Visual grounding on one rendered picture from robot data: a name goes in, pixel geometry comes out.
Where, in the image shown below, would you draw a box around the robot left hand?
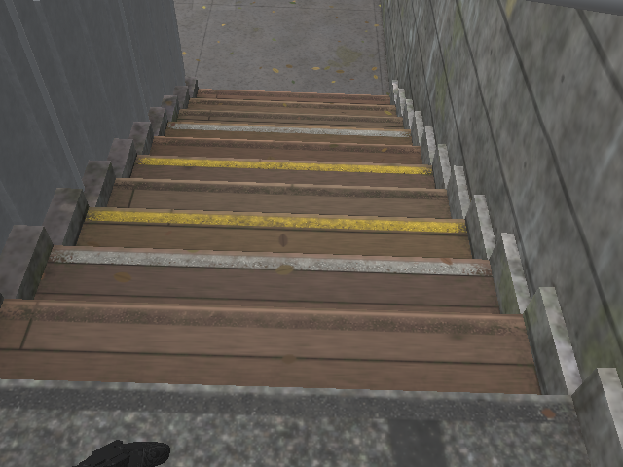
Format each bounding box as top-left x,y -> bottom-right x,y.
72,440 -> 170,467

